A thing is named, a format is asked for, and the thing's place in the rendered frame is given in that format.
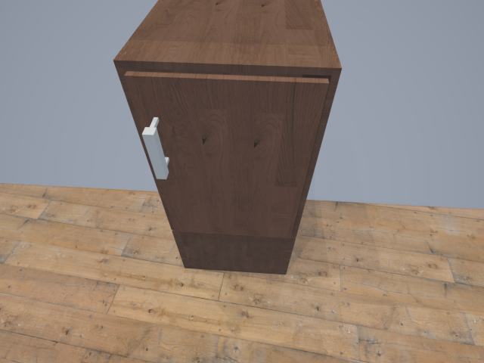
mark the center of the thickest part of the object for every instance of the handle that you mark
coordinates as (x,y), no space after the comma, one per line
(154,148)

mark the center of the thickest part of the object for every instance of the cupboard door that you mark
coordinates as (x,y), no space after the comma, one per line
(239,147)

